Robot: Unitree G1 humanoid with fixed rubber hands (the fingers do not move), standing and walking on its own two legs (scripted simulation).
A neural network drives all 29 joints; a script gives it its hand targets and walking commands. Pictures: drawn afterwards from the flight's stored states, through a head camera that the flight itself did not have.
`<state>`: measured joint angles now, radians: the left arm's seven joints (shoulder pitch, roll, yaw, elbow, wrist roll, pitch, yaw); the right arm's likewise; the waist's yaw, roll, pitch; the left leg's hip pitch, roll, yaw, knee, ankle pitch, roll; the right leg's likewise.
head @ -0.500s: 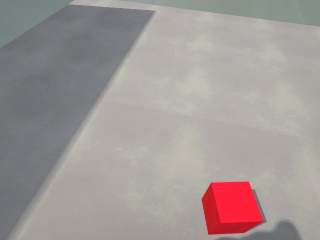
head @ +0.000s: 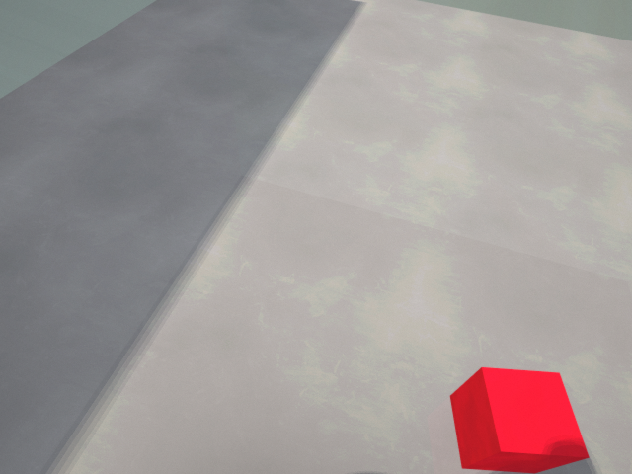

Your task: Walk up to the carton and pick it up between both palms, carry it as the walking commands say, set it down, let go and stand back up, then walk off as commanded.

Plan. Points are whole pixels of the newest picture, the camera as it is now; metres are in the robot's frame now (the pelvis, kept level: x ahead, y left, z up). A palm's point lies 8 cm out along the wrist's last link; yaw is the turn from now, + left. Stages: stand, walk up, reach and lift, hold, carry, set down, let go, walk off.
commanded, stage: walk off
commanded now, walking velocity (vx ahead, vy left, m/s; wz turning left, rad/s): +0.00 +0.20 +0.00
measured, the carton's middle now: (509, 422) +0.36 -0.56 -0.63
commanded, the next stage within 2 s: none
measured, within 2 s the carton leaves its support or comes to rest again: neither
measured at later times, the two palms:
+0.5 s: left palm out of the picture +0.04 +0.34 -0.10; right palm out of the picture +0.04 -0.14 -0.14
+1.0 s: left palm out of the picture +0.07 +0.49 -0.12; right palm out of the picture +0.05 -0.01 -0.12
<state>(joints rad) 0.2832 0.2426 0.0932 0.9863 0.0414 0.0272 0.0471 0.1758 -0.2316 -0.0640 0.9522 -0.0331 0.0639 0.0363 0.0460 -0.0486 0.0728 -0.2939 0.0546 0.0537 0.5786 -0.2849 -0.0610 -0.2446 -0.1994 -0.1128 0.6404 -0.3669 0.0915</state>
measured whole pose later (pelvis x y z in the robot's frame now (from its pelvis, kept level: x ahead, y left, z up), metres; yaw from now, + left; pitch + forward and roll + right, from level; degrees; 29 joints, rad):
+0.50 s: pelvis +0.01 +0.10 +0.01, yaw -1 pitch -1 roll +2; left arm 0.27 0.16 0.05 0.97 0.03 0.02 0.07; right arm 0.25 -0.21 -0.06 0.98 -0.04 0.08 0.01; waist 0.00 0.04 0.02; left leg -0.47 -0.04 -0.04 1.12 -0.38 -0.03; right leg -0.20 -0.08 -0.15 0.53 -0.32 -0.03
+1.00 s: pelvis +0.00 +0.23 +0.01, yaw -2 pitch +1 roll +1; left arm 0.21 0.23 0.08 0.95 0.02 0.06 0.06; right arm 0.21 -0.19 -0.03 0.94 -0.04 0.04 -0.02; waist -0.01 -0.03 0.01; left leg -0.26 -0.03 0.14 0.52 -0.27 0.06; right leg -0.38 -0.05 -0.11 0.93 -0.52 -0.01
